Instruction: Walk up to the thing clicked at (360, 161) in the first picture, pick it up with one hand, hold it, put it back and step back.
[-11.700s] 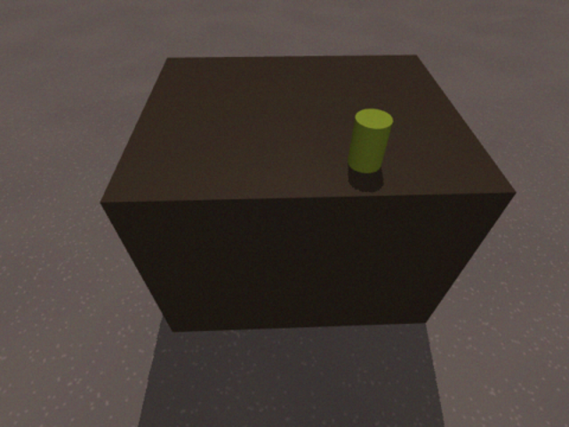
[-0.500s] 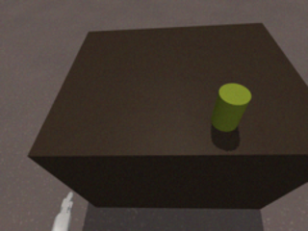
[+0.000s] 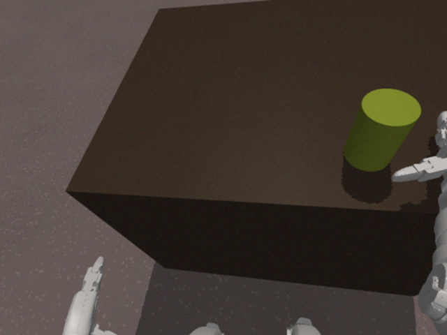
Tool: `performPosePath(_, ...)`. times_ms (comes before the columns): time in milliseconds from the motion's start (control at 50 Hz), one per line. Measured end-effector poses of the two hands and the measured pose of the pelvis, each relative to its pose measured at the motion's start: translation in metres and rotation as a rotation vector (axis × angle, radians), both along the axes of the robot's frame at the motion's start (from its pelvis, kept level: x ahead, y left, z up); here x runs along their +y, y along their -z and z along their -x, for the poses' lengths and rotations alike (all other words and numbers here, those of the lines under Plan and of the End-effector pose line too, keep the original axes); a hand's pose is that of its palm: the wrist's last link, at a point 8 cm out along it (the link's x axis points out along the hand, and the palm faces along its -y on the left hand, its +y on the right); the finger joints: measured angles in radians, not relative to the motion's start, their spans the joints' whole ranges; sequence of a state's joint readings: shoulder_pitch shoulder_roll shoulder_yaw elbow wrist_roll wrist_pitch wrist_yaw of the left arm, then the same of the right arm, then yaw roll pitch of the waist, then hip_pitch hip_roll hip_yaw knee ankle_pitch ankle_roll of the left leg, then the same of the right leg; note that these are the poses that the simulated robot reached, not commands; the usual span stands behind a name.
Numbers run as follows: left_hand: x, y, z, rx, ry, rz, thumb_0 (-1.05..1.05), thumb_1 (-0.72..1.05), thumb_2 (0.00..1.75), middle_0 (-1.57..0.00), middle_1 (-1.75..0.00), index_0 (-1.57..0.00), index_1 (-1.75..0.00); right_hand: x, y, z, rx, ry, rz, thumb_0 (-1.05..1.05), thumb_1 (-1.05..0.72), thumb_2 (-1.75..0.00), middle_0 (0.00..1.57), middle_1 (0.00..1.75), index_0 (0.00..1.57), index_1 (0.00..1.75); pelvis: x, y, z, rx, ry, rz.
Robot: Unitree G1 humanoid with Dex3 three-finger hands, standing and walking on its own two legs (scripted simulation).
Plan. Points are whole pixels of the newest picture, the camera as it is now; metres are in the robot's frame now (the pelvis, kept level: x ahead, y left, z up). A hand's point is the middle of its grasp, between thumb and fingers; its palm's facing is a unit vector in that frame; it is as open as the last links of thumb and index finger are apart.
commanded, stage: close in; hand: right
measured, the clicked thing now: (377, 132) +0.49 -0.22 +0.05
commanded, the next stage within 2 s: rest palm in 0.30 s
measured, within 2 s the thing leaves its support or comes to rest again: leaves its support in 1.92 s
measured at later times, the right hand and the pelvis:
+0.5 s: hand (390, 139) +0.47 -0.23 +0.06, palm faces +0.24 +0.97 +0.01, open 17.4 cm; pelvis -0.01 +0.00 -0.01, yaw +0 degrees
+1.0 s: hand (383, 131) +0.49 -0.22 +0.06, palm faces +0.25 +0.97 +0.01, open 15.0 cm; pelvis +0.00 +0.01 -0.01, yaw +0 degrees
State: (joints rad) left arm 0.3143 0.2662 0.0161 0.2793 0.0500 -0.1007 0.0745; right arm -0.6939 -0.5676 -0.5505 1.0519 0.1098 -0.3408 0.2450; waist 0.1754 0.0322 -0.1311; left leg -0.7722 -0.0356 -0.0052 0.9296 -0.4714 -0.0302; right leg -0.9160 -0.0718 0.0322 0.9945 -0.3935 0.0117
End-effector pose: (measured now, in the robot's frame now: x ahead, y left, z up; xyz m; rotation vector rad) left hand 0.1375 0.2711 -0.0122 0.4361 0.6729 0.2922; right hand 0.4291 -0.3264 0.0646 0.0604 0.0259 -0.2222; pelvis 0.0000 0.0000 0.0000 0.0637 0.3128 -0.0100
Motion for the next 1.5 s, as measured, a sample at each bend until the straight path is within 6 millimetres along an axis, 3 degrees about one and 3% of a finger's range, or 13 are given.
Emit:
performPosePath(80,-0.005,-0.009,-0.004,-0.049,0.007,0.028,-0.01,-0.53,0.04,-0.06,-0.06,-0.06,-0.06,0.011,-0.01,-0.003,-0.005,0.006,0.021,-0.01,0.55,-0.03,0.04,0.05,0.05,0.05,0.0,-0.002,-0.003,-0.014,0.0,0.001)
performPosePath(260,-0.016,0.011,0.001,-0.021,0.023,0.118,-0.01,-0.52,0.03,-0.06,-0.07,-0.07,-0.05,0.022,-0.004,0.001,0.008,0.02,0.049,-0.01,0.55,-0.03,0.04,0.05,0.04,0.05,-0.001,0.005,0.003,-0.003,0.002,0.005)
performPosePath(420,-0.006,0.0,0.004,-0.031,0.026,0.085,-0.01,-0.52,0.04,-0.06,-0.06,-0.06,-0.05,0.038,0.0,-0.005,-0.004,0.025,0.02,-0.01,0.54,-0.04,0.04,0.05,0.04,0.05,0.003,0.007,0.004,-0.001,0.002,0.006)
performPosePath(620,-0.007,0.008,0.006,-0.008,0.009,0.113,-0.01,-0.56,0.07,-0.05,-0.05,-0.04,-0.06,0.057,0.003,-0.012,-0.006,0.006,0.057,-0.01,0.49,-0.04,0.06,0.05,0.07,0.05,0.003,0.008,0.004,0.008,-0.007,0.008)
performPosePath(900,-0.003,0.008,-0.002,-0.004,0.031,0.105,-0.01,-0.54,0.06,-0.05,-0.06,-0.05,-0.05,0.055,0.007,-0.023,0.001,0.028,0.063,-0.01,0.51,-0.05,0.38,0.2,0.38,0.2,0.007,0.012,0.0,0.026,-0.005,0.011)
performPosePath(1040,0.002,0.007,0.0,0.018,0.008,0.097,-0.01,-0.54,0.06,-0.05,-0.06,-0.05,-0.05,0.055,-0.001,-0.027,-0.002,0.031,0.055,-0.01,0.48,-0.12,0.55,0.32,0.55,0.33,0.006,0.009,-0.005,0.021,-0.004,0.007)
performPosePath(1220,0.0,0.003,-0.006,-0.005,0.016,0.108,-0.01,-0.52,0.05,-0.04,-0.06,-0.05,-0.05,0.051,-0.001,-0.018,0.008,0.038,0.063,0.0,0.38,-0.29,0.77,0.54,0.8,0.55,0.004,0.005,-0.005,0.012,-0.009,0.012)
performPosePath(1500,-0.004,0.005,-0.003,-0.001,0.01,0.123,-0.01,-0.5,0.03,-0.05,-0.06,-0.06,-0.05,0.052,-0.001,-0.008,0.005,0.031,0.067,0.0,0.44,-0.84,0.67,0.79,0.69,0.81,0.002,0.004,-0.003,-0.002,-0.006,0.014)
